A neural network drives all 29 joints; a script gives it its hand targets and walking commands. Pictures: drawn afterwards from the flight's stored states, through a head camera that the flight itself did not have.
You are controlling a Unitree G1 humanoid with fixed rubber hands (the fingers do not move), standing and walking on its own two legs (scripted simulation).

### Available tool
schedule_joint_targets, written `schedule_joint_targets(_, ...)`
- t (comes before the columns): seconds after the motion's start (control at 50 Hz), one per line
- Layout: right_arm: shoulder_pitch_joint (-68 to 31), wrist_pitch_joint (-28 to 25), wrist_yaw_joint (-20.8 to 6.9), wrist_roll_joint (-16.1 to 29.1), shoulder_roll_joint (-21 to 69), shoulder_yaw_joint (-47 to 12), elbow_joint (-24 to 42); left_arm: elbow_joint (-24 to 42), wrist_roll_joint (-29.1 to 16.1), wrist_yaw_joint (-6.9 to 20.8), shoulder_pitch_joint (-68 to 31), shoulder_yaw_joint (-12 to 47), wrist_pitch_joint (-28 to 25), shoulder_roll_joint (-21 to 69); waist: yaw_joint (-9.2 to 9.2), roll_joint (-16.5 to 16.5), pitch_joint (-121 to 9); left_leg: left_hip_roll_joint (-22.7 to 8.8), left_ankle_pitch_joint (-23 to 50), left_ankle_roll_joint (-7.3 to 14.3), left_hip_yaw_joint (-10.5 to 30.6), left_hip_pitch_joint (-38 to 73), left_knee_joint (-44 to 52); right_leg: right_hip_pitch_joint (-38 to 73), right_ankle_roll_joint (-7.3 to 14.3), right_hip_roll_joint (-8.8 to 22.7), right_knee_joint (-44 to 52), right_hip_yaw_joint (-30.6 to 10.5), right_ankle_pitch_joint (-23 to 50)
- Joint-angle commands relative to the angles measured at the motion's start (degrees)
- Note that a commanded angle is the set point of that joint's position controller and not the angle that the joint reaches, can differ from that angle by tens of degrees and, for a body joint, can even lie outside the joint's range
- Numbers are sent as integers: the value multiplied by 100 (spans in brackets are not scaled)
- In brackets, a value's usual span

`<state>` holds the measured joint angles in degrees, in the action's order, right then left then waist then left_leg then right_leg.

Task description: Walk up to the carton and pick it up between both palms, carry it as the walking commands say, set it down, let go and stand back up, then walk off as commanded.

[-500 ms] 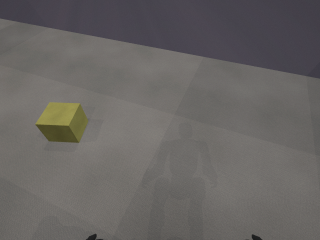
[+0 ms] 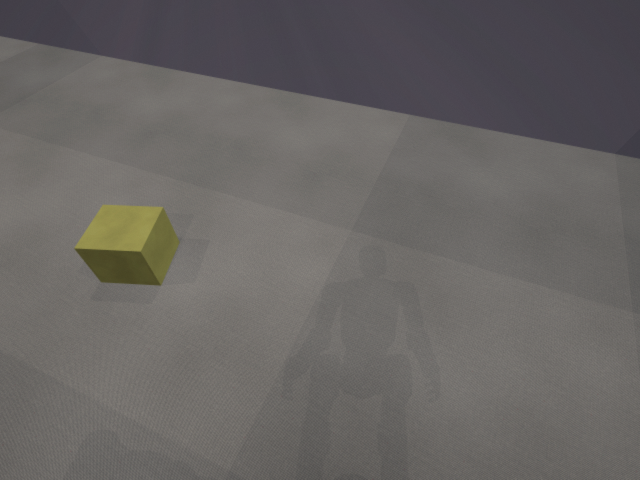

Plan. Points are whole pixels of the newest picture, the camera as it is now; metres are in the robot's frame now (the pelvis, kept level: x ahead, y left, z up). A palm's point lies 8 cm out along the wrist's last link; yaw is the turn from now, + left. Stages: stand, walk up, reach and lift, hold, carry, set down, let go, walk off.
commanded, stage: walk up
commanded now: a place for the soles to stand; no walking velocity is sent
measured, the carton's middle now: (131, 245) +1.04 +0.81 -0.67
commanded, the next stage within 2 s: none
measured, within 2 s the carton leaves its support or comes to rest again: neither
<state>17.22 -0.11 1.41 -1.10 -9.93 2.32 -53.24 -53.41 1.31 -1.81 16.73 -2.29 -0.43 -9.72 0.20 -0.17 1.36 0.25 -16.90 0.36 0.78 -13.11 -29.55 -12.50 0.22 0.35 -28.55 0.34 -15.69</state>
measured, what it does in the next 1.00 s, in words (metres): walks ahead, turning left: left foot, then right foot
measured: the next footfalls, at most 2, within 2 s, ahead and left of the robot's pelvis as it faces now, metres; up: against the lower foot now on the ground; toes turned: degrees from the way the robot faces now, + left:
left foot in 0.32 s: +0.13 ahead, +0.25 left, +0.00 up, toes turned +19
right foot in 0.62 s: +0.32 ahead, +0.09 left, +0.00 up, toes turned +20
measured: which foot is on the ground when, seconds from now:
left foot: down 0.00-0.00, up 0.02-0.30, down 0.32-0.62, up 0.64-1.00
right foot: down 0.00-0.30, up 0.32-0.60, down 0.62-1.00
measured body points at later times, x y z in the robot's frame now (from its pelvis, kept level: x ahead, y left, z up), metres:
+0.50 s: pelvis +0.11 +0.12 -0.02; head +0.10 +0.13 +0.43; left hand +0.16 +0.38 -0.13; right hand +0.22 -0.11 -0.14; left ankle +0.10 +0.23 -0.74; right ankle +0.15 +0.00 -0.69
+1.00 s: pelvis +0.29 +0.22 +0.00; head +0.33 +0.22 +0.45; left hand +0.08 +0.39 -0.11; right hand +0.55 +0.13 -0.12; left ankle +0.32 +0.41 -0.69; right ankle +0.28 +0.07 -0.74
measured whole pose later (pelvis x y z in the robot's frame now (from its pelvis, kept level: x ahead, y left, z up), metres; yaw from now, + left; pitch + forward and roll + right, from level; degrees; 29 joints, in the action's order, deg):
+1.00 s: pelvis +0.29 +0.22 +0.00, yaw +34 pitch +1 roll +1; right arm 11.6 -1.2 -3.8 -2.8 -13.5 1.8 -38.7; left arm -46.7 2.7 -0.7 33.5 0.4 -4.5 -14.2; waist -4.9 -2.0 3.1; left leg -2.5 -9.7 -1.1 -1.8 -34.9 -45.5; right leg -3.9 -2.0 6.6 -25.9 12.5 -21.6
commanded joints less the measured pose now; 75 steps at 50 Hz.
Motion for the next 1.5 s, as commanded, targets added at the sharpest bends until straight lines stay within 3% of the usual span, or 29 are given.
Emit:
schedule_joint_targets(0.0, -388, 58, -192, -111, -1164, 172, 565, 382, 138, -154, 1226, -342, -188, -1427, -777, 570, 316, 113, -2050, 44, 138, -3057, -1238, 1570, 885, 1558, 1003, -1503, -2792)
schedule_joint_targets(0.02, -644, 86, -275, -253, -883, 127, 815, 380, 156, -230, 1459, -378, -219, -1525, -861, 1161, 620, -132, -1722, -53, -46, -3780, -2652, 1605, 1206, 2585, 1693, -2512, -3221)
schedule_joint_targets(0.04, -720, 66, -333, -306, -873, 170, 955, 475, 154, -271, 1243, -382, -285, -1428, -647, 735, 743, -657, -1248, -112, 457, -3820, -2970, 1276, 1216, 2789, 1816, -2518, -3115)
schedule_joint_targets(0.1, -247, 45, -530, -275, -837, 201, 1016, 1027, 208, -268, 330, -354, -485, -1193, -90, 804, 596, -996, -689, -424, 385, -3209, -3036, 522, 983, 2504, 1879, -1286, -2304)
schedule_joint_targets(0.22, -143, 32, -771, -58, -743, 80, 1249, 1349, 222, -73, 59, -366, -458, -1448, 144, 732, 504, -645, 314, -258, -763, -718, -1701, -900, 584, 1982, 1312, 607, -2439)
schedule_joint_targets(0.28, 973, -159, -611, -66, -937, 104, 915, 1363, 328, 129, 458, -167, -226, -1122, 605, -551, 169, 5, -341, -134, -992, 532, -1056, -1352, 440, 1421, -1504, 1223, -2713)
schedule_joint_targets(0.3, 1713, -248, -507, -47, -1328, 133, 848, 1565, 379, 222, 539, 24, -131, -727, 902, -1750, 2, -515, -1608, 138, 611, 889, -321, -2353, 225, 859, -3551, 1409, -2647)
schedule_joint_targets(0.32, 1750, -273, -350, -3, -1985, 229, 1107, 2101, 254, 313, 410, 113, -104, -596, 730, -2298, -281, -1841, -3324, 850, 4342, 779, 1450, -3502, 76, 103, -4741, 388, -2890)
schedule_joint_targets(0.34, 1470, -189, -245, 45, -2147, 272, 1235, 2314, 267, 338, 267, 51, -112, -702, 518, -1426, -262, -2225, -4033, 1207, 4971, 503, 1940, -3593, 167, 416, -4969, -209, -2711)
schedule_joint_targets(0.42, 472, -197, -174, -95, -1366, 63, 1501, 2018, 255, 285, 475, 64, -312, -787, -11, -870, 54, -1361, -2271, 1041, 2850, -632, 1213, -2649, 54, 598, -3877, -83, -1251)
schedule_joint_targets(0.58, 367, -157, -293, -150, -1066, 12, 1575, 1945, 106, 228, 819, 126, -337, -634, -358, -61, 207, -553, -2798, 662, 1388, -2117, 224, 78, -99, -190, -795, 652, 15)
schedule_joint_targets(0.6, 448, -149, -307, -170, -863, -46, 1568, 1924, 143, 178, 1164, 89, -389, -831, -542, 444, 82, -234, -2845, 460, 1054, -2434, -850, 545, -63, 394, -231, -90, -565)
schedule_joint_targets(0.62, 567, -145, -341, -161, -490, -143, 1604, 1970, 186, 113, 1612, 27, -448, -1247, -665, 1222, -90, 479, -2048, 114, 248, -2820, -3009, 611, 217, 1978, 1086, -2638, -2848)
schedule_joint_targets(0.64, 758, -123, -356, -251, -597, -57, 1636, 1924, 166, 34, 1675, -32, -392, -1464, -389, 851, 127, 574, -1789, 56, 189, -3220, -3964, 369, 509, 2671, 2054, -4525, -4678)
schedule_joint_targets(0.7, 541, -120, -427, -183, -804, -17, 1589, 1813, 39, -11, 1134, 57, -419, -1074, -93, 632, 714, -80, -406, -132, 565, -3320, -4267, 154, 456, 2163, 1953, -2884, -3026)
schedule_joint_targets(0.78, 529, -164, -515, -180, -647, 9, 1423, 1398, 98, 45, 1422, 96, -614, -965, -134, 598, 332, -72, 203, -298, 490, -2994, -3700, 638, 247, 1720, 1422, -965, 78)
schedule_joint_targets(0.96, -907, -221, -537, -167, -324, -95, 1942, 881, 140, 104, 1722, 106, -433, -1252, -409, 932, 501, -200, 805, -110, -634, -2305, -1232, 691, 596, 1577, 1033, 491, 1277)
schedule_joint_targets(1.04, -125, -322, -444, -165, -606, 40, 1775, 814, 104, 135, 1639, 122, -314, -1471, 116, 533, 154, 37, 1089, 94, -660, -84, -416, -91, 395, 1522, -351, 998, 1269)
schedule_joint_targets(1.06, 624, -373, -356, -219, -927, 160, 1575, 873, 107, 169, 1731, 156, -293, -1367, 466, 120, -430, -100, 805, 230, -225, 1180, -472, -670, 210, 1199, -1677, 1188, 1220)
schedule_joint_targets(1.1, 1560, -317, -110, -112, -1871, 388, 1650, 1248, 9, 238, 2160, 194, -144, -891, 528, -1197, -1656, -2424, -156, 1256, 4348, 2216, 925, -2335, -78, -130, -4510, 366, -1931)
schedule_joint_targets(1.12, 1319, -233, -47, -18, -1774, 393, 1673, 1336, 55, 228, 1681, 168, -103, -1145, 505, -673, -1322, -2345, -798, 1351, 4051, 1802, 1063, -2621, -12, 261, -4926, -191, -1827)
schedule_joint_targets(1.2, 462, -327, -95, -105, -890, 63, 1688, 1148, 195, 242, 1629, 127, -148, -954, -110, -600, -53, -1526, -228, 1187, 2012, -327, 1119, -2169, -62, 617, -3997, -129, -1068)
schedule_joint_targets(1.32, 664, -372, -146, -148, -988, 93, 1466, 1364, 88, 388, 1003, 210, -166, -610, -102, -922, 321, -1161, -999, 1017, 1047, -1222, 1306, -1090, -92, 328, -1566, 387, -387)
schedule_joint_targets(1.38, 610, -287, -186, -103, -1026, 53, 1381, 1361, 146, 336, 1008, 162, -242, -703, -273, -399, 312, -867, -2290, 716, 782, -1909, 661, 88, -45, -38, -736, 731, 283)
schedule_joint_targets(1.4, 638, -260, -197, -127, -938, 1, 1387, 1343, 173, 285, 1165, 129, -276, -830, -395, -122, 230, -674, -2625, 563, 646, -2207, 119, 592, 34, 48, -500, 599, -7)
schedule_joint_targets(1.42, 714, -248, -205, -162, -726, -70, 1412, 1328, 201, 221, 1591, 82, -327, -1102, -632, 548, 38, -363, -2617, 370, 288, -2683, -1107, 1147, 215, 945, 62, -553, -902)
schedule_joint_targets(1.44, 854, -234, -220, -163, -372, -157, 1553, 1374, 194, 148, 1959, -17, -318, -1616, -692, 1354, -104, 248, -2088, 133, -394, -3117, -2980, 979, 720, 2518, 1408, -3312, -3323)
schedule_joint_targets(1.46, 818, -198, -206, -262, -589, -70, 1579, 1383, 161, 60, 1884, -66, -229, -1707, -531, 727, 288, 68, -1958, 140, -7, -3272, -3664, 587, 1125, 2766, 1806, -4188, -3970)
schedule_joint_targets(1.48, 645, -200, -225, -248, -702, -76, 1622, 1383, 105, 13, 1647, -21, -209, -1522, -424, 507, 542, -200, -1644, 138, 145, -3369, -3918, 409, 1261, 2654, 1708, -3690, -3665)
